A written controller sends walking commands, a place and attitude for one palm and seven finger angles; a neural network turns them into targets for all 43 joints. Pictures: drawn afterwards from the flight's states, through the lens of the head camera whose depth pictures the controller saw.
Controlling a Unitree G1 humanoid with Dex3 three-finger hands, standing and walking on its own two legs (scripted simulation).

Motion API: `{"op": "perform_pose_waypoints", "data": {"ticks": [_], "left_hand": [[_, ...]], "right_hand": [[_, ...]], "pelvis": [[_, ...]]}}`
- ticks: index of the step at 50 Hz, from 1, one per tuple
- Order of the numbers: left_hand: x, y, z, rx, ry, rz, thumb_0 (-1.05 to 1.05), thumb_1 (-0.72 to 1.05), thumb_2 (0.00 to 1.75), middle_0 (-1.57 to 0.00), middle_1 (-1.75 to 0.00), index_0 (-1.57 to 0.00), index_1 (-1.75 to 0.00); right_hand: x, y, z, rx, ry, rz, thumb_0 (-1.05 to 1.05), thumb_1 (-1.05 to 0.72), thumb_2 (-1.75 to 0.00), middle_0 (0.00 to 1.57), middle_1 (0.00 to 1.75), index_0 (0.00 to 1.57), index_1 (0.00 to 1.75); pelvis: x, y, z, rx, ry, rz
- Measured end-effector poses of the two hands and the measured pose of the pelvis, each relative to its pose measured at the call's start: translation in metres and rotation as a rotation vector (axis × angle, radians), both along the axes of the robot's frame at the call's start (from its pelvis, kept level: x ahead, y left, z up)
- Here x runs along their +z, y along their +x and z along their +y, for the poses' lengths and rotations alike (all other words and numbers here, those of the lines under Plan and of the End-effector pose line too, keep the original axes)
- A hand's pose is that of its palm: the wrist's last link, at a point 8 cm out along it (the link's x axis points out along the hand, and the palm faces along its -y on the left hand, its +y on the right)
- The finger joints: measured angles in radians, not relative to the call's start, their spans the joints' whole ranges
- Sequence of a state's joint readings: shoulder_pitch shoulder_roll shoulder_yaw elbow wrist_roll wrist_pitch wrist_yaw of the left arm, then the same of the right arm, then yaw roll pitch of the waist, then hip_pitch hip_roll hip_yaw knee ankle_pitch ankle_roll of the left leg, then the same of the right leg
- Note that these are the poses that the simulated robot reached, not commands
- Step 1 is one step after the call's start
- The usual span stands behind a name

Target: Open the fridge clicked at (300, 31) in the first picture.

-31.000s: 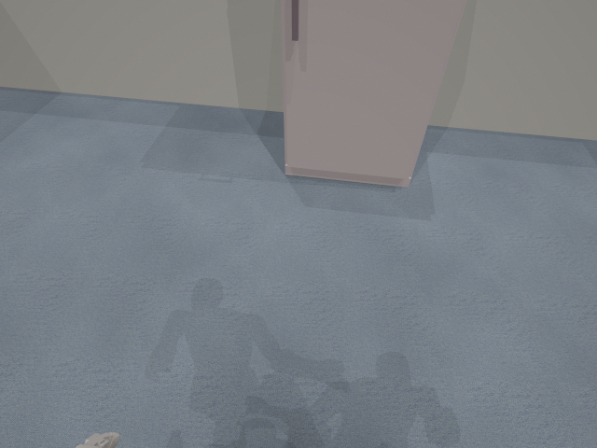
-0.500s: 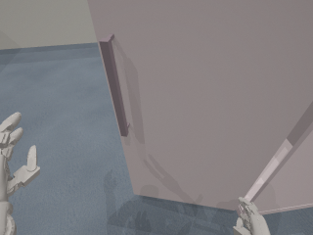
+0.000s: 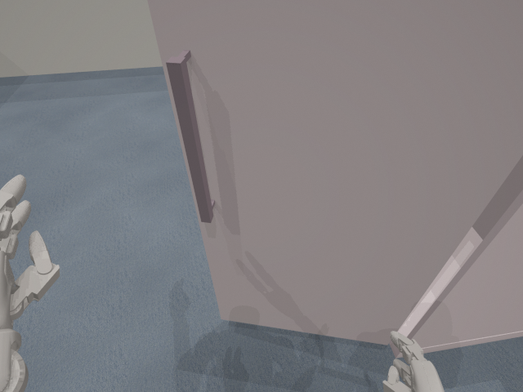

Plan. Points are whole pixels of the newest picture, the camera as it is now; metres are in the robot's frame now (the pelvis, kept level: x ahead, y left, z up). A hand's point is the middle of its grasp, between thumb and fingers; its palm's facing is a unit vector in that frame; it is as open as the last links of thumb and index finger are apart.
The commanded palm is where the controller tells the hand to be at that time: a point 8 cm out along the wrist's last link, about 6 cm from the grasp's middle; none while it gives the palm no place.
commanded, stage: step back with the hand held close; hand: left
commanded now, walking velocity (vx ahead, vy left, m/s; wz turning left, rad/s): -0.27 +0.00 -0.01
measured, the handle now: (198, 149) +0.49 +0.18 +0.13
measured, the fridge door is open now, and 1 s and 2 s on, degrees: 72 72 72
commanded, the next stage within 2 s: stop stepping back and stand still in 1.54 s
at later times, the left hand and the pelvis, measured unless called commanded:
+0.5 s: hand (33, 295) +0.17 +0.28 +0.15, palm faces +0.47 -0.75 -0.46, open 7.5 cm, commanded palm +0.10 +0.32 +0.18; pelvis -0.04 +0.02 -0.02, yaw -1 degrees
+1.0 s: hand (17, 317) +0.14 +0.28 +0.15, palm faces +0.48 -0.76 -0.44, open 7.5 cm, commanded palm +0.07 +0.32 +0.18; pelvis -0.07 +0.02 -0.03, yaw +0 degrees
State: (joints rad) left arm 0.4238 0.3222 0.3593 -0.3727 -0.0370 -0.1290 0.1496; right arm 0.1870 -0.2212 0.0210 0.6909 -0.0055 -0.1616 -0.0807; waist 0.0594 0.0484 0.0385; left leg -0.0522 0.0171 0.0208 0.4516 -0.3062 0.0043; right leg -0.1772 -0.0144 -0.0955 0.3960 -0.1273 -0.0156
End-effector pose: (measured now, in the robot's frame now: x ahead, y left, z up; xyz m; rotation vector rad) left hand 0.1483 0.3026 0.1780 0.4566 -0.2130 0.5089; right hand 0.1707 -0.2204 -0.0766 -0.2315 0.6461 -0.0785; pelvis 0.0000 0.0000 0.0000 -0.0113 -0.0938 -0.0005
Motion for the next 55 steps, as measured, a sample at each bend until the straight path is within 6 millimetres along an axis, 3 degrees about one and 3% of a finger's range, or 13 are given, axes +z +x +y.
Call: {"op": "perform_pose_waypoints", "data": {"ticks": [7,17,32,45,55], "left_hand": [[-0.009,0.009,-0.001,-0.084,0.062,0.054,0.01,0.89,0.89,-0.21,-0.30,-0.20,-0.30],[-0.004,-0.010,0.015,-0.068,0.140,0.054,0.01,0.88,0.89,-0.22,-0.30,-0.21,-0.30],[-0.007,-0.037,0.016,-0.070,0.147,-0.032,0.01,0.88,0.89,-0.22,-0.30,-0.21,-0.30],[-0.007,-0.052,0.018,-0.040,0.164,-0.097,0.01,0.88,0.89,-0.22,-0.30,-0.21,-0.30],[-0.005,-0.061,0.020,-0.093,0.207,-0.070,0.01,0.88,0.89,-0.22,-0.30,-0.21,-0.30]], "right_hand": [[-0.004,-0.022,-0.005,-0.069,-0.025,0.053,0.01,-0.90,-0.90,0.20,0.30,0.21,0.30],[-0.018,-0.050,-0.003,-0.116,-0.036,0.109,0.01,-0.90,-0.90,0.20,0.30,0.21,0.30],[-0.017,-0.074,0.001,-0.093,-0.055,0.075,0.01,-0.90,-0.90,0.20,0.30,0.21,0.30],[-0.024,-0.085,-0.003,-0.071,-0.069,0.087,0.01,-0.90,-0.90,0.20,0.30,0.21,0.30],[-0.016,-0.094,0.003,-0.080,-0.089,0.084,0.01,-0.90,-0.90,0.20,0.30,0.21,0.30]], "pelvis": [[-0.005,-0.009,0.011,-0.005,0.005,0.074],[-0.014,-0.024,0.021,-0.017,0.019,0.089],[-0.022,-0.054,0.022,-0.010,0.013,0.093],[-0.030,-0.065,0.018,-0.002,0.015,0.080],[-0.027,-0.076,0.023,0.027,-0.007,0.102]]}}
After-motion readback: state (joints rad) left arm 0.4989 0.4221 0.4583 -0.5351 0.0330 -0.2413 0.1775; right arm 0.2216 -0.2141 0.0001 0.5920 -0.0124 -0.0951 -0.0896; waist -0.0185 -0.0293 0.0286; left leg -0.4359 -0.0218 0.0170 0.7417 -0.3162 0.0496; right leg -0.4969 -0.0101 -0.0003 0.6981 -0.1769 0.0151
